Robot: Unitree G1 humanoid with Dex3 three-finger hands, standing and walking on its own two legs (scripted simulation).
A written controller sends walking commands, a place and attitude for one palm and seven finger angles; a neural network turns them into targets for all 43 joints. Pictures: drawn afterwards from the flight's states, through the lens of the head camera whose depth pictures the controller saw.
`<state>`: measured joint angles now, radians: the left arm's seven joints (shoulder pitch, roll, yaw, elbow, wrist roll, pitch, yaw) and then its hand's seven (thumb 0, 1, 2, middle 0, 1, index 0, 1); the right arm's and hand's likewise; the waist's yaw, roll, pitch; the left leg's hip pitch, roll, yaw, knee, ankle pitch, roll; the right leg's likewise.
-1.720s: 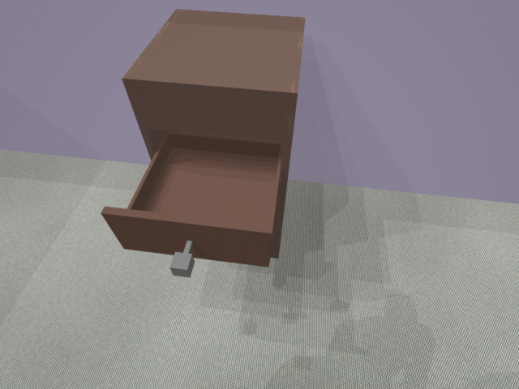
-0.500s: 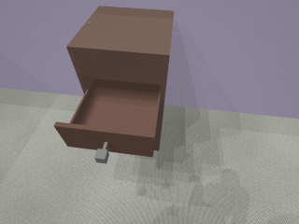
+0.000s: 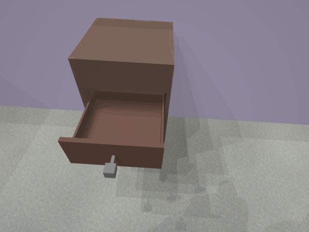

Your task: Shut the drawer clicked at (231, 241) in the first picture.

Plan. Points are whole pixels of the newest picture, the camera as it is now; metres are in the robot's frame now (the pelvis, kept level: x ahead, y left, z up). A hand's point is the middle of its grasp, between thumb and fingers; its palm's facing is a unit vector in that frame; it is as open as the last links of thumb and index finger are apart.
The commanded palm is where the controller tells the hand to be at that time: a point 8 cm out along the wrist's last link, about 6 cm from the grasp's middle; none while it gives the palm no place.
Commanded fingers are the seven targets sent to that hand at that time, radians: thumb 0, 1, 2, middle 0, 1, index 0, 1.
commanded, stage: come to a stop and stand still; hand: left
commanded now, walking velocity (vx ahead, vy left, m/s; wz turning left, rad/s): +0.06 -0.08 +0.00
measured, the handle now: (111, 165) +0.38 +0.19 -0.18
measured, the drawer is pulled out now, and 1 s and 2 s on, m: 0.30 0.30 0.30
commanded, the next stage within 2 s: look again from close up in 0.60 s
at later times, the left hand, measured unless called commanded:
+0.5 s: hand out of the picture +0.01 +0.12 -0.17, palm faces +0.03 -0.98 -0.18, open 7.3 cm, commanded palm none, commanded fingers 0.00 0.90 0.90 -0.20 -0.30 -0.20 -0.30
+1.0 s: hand out of the picture -0.03 +0.10 -0.17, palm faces +0.07 -0.99 -0.15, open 7.4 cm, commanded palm none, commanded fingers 0.00 0.90 0.90 -0.20 -0.30 -0.20 -0.30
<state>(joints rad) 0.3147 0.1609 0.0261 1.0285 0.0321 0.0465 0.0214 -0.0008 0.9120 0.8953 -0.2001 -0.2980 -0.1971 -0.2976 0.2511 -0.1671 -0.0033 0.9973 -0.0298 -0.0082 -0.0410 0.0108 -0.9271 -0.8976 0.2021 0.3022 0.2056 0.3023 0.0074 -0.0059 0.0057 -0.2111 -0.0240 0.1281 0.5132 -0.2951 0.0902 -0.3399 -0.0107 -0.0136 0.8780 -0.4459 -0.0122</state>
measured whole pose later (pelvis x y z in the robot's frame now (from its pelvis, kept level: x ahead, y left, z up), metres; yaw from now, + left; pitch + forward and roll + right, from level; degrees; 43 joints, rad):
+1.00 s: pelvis +0.00 -0.05 +0.01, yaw +1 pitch -2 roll +0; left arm 0.37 0.10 -0.02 1.12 0.01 -0.03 0.04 0.00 0.91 0.90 -0.20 -0.30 -0.20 -0.30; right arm 0.32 -0.12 0.02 1.14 0.00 -0.02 -0.02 0.01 -0.91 -0.90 0.20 0.30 0.20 0.30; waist 0.01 0.00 0.02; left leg -0.13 0.01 0.09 0.40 -0.23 0.01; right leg -0.14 0.00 -0.08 0.42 -0.24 -0.03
